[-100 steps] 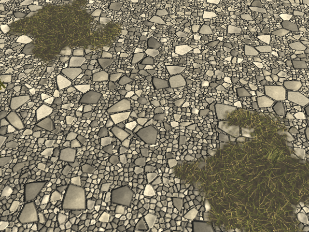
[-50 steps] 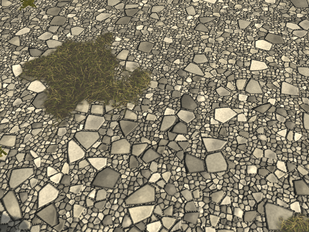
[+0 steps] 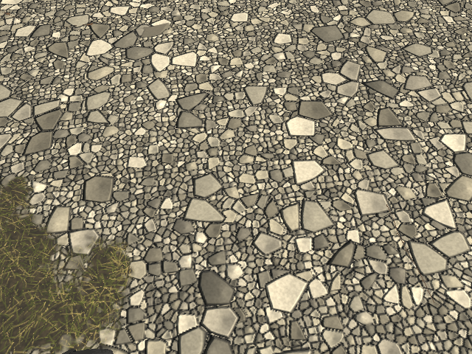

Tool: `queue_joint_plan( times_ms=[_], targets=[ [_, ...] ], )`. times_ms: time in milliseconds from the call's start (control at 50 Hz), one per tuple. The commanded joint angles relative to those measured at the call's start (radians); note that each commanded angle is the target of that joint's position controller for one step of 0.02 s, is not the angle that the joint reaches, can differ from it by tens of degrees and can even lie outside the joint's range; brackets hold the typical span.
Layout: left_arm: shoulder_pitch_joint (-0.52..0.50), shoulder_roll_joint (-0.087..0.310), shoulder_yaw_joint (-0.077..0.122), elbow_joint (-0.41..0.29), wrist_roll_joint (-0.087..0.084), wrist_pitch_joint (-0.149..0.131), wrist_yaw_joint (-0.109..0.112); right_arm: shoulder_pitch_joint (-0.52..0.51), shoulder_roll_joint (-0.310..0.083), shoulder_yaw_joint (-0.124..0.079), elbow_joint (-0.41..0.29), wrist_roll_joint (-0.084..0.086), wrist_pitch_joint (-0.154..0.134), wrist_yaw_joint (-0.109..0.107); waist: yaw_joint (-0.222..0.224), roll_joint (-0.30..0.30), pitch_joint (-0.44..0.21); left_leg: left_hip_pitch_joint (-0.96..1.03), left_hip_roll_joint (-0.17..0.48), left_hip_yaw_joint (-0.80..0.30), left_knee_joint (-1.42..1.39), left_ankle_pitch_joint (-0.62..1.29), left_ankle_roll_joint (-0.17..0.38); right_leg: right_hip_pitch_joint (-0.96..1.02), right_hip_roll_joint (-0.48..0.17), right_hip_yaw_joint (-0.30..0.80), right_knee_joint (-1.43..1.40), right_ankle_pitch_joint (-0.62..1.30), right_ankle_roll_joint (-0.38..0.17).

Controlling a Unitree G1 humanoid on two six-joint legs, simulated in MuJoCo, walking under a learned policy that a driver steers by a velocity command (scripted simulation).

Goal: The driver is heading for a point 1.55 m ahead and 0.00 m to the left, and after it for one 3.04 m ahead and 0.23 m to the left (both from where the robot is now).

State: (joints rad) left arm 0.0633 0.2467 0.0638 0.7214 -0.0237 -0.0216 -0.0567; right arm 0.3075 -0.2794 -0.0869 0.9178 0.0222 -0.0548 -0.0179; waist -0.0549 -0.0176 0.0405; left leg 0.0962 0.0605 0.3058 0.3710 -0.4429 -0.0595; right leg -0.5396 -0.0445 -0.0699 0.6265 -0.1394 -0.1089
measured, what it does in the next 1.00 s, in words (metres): walks ahead: right foot, then left foot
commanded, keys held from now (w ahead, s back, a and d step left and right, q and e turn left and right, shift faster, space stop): w+e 0.14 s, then w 0.86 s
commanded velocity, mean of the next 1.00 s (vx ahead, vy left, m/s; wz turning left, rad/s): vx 0.50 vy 0.00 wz -0.21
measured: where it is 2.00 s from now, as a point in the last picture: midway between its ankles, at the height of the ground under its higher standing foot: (285, 154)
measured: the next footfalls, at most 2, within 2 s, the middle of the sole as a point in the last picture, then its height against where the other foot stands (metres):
right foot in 0.02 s outside the picture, level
left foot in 0.54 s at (222, 333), level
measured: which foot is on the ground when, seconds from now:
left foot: down 0.00-0.00, up 0.02-0.52, down 0.54-1.00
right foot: up 0.00-0.00, down 0.02-0.54, up 0.56-1.00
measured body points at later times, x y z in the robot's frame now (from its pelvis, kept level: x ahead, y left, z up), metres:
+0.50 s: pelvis +0.29 -0.02 +0.01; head +0.32 -0.04 +0.46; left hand +0.35 +0.26 -0.10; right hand +0.47 -0.29 -0.08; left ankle +0.48 +0.07 -0.70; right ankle +0.13 -0.09 -0.72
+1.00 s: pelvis +0.56 -0.06 +0.02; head +0.60 -0.07 +0.47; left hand +0.83 +0.11 -0.07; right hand +0.51 -0.34 -0.11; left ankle +0.48 +0.06 -0.72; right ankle +0.71 -0.24 -0.69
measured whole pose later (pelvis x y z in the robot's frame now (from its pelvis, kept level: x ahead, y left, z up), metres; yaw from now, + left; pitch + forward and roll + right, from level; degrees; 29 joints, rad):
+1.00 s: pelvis +0.56 -0.06 +0.02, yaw -11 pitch +2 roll +2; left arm 0.05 0.25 0.04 0.71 -0.01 -0.07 -0.03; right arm 0.36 -0.28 -0.05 0.91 0.02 -0.07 0.01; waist -0.09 -0.03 0.02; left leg 0.02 -0.05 0.03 0.23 -0.29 0.02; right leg -0.60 -0.08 0.02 0.55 0.02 -0.01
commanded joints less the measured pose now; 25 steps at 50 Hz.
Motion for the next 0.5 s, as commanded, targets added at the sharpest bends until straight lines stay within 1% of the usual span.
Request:
queue_joint_plan(
  times_ms=[20,40,60,80,100,120,140,160,180,220,240,260,300,340,380,420,440,480,500],
  targets=[
    [0.389,0.269,0.114,0.032,-0.004,0.006,0.03,-0.06,-0.167,-0.026,-0.083,-0.01,-0.002,-0.009,0.241,-0.019,-0.219,-0.324,0.148,-0.04,0.625,0.788,0.078,0.611,0.006,0.13,-0.087,-0.014,-0.117],
    [0.339,0.368,0.12,0.02,-0.008,-0.006,0.033,0.021,-0.011,0.019,-0.14,-0.045,-0.032,0.003,0.099,-0.257,-0.284,-0.764,-0.068,-0.164,0.95,-0.132,0.022,0.885,-0.232,0.712,-0.207,-0.176,-0.295],
    [0.371,0.289,0.095,-0.009,0.004,-0.024,0.025,-0.078,-0.089,0.012,-0.156,-0.001,-0.076,0.018,0.172,-0.137,-0.386,-0.874,-0.078,-0.388,1.051,-0.158,0.043,0.93,-0.293,0.91,-0.349,-0.273,-0.322],
    [0.334,0.228,0.077,-0.001,0.01,-0.039,0.021,-0.16,-0.128,0.001,-0.182,0.033,-0.096,0.025,0.174,-0.09,-0.248,-0.958,-0.029,-0.389,1.027,-0.057,0.071,0.85,-0.271,0.765,-0.359,-0.193,-0.269],
    [0.27,0.191,0.065,-0.011,0.003,-0.046,0.022,-0.163,-0.122,0.004,-0.174,0.017,-0.105,0.019,0.131,-0.018,-0.173,-0.912,0.019,-0.39,0.938,0.035,0.087,0.705,-0.224,0.63,-0.348,-0.091,-0.227],
    [0.196,0.157,0.055,-0.027,0.005,-0.047,0.024,-0.156,-0.129,-0.003,-0.159,-0.011,-0.103,0.011,0.087,0.009,-0.125,-0.834,0.05,-0.39,0.849,0.089,0.082,0.565,-0.182,0.53,-0.352,0.016,-0.198],
    [0.16,0.135,0.045,-0.046,0.017,-0.048,0.028,-0.133,-0.136,-0.011,-0.155,-0.021,-0.09,0.011,0.055,0.001,-0.111,-0.764,0.069,-0.397,0.806,0.127,0.075,0.478,-0.159,0.481,-0.376,0.092,-0.189],
    [0.15,0.136,0.043,-0.05,0.021,-0.05,0.033,-0.116,-0.133,-0.012,-0.153,-0.021,-0.076,0.013,0.039,-0.014,-0.108,-0.724,0.074,-0.392,0.769,0.142,0.062,0.43,-0.154,0.454,-0.391,0.16,-0.194],
    [0.154,0.139,0.043,-0.048,0.018,-0.054,0.038,-0.106,-0.118,-0.01,-0.15,-0.026,-0.064,0.014,0.032,-0.008,-0.101,-0.71,0.076,-0.378,0.728,0.157,0.047,0.399,-0.145,0.411,-0.399,0.229,-0.194],
    [0.193,0.156,0.045,-0.03,0.015,-0.059,0.051,-0.152,-0.087,-0.001,-0.162,-0.035,-0.05,0.012,0.043,-0.006,-0.077,-0.725,0.068,-0.354,0.623,0.252,0.022,0.365,-0.118,0.333,-0.42,0.305,-0.181],
    [0.215,0.16,0.045,-0.02,0.013,-0.059,0.057,-0.189,-0.078,0.004,-0.173,-0.036,-0.047,0.012,0.057,-0.011,-0.063,-0.741,0.063,-0.347,0.553,0.317,0.014,0.365,-0.105,0.306,-0.425,0.328,-0.168],
    [0.232,0.162,0.044,-0.011,0.013,-0.058,0.061,-0.221,-0.069,0.008,-0.181,-0.036,-0.047,0.015,0.07,-0.021,-0.056,-0.737,0.055,-0.343,0.479,0.39,0.012,0.364,-0.089,0.278,-0.426,0.329,-0.149],
    [0.257,0.161,0.042,0.002,0.012,-0.056,0.065,-0.279,-0.055,0.015,-0.195,-0.029,-0.05,0.023,0.098,-0.041,-0.045,-0.704,0.032,-0.333,0.337,0.522,0.017,0.363,-0.063,0.239,-0.428,0.273,-0.116],
    [0.288,0.166,0.041,0.019,0.01,-0.057,0.065,-0.341,-0.05,0.021,-0.21,-0.021,-0.055,0.032,0.127,-0.054,-0.021,-0.681,0.012,-0.322,0.239,0.603,0.028,0.37,-0.071,0.244,-0.44,0.18,-0.102],
    [0.319,0.167,0.04,0.041,0.008,-0.057,0.064,-0.388,-0.059,0.022,-0.227,-0.015,-0.06,0.04,0.147,-0.058,0.007,-0.704,0.005,-0.328,0.187,0.608,0.042,0.423,-0.1,0.27,-0.431,0.148,-0.103],
    [0.35,0.167,0.039,0.061,0.008,-0.051,0.067,-0.425,-0.068,0.023,-0.246,-0.015,-0.068,0.051,0.158,-0.055,0.022,-0.76,-0.002,-0.331,0.148,0.556,0.064,0.522,-0.138,0.297,-0.39,0.19,-0.104],
    [0.361,0.169,0.041,0.07,0.008,-0.046,0.07,-0.433,-0.071,0.023,-0.253,-0.016,-0.072,0.057,0.156,-0.055,0.024,-0.779,-0.007,-0.329,0.133,0.517,0.077,0.567,-0.157,0.308,-0.367,0.227,-0.102],
    [0.36,0.179,0.044,0.078,0.01,-0.036,0.076,-0.407,-0.082,0.02,-0.252,-0.015,-0.077,0.065,0.133,-0.071,0.013,-0.744,-0.021,-0.319,0.11,0.436,0.103,0.621,-0.178,0.318,-0.321,0.336,-0.085],
    [0.345,0.188,0.046,0.076,0.011,-0.032,0.077,-0.363,-0.098,0.014,-0.243,-0.015,-0.079,0.065,0.106,-0.085,-0.013,-0.67,-0.045,-0.299,0.104,0.394,0.121,0.628,-0.17,0.309,-0.275,0.478,-0.073]
  ],
)
Velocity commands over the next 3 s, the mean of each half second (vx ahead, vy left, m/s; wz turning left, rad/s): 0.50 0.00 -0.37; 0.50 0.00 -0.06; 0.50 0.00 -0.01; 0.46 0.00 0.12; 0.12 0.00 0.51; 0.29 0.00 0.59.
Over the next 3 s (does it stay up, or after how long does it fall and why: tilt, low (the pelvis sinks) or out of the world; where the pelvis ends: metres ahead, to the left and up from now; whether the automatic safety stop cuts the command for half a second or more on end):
stays up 1.33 -0.15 0.02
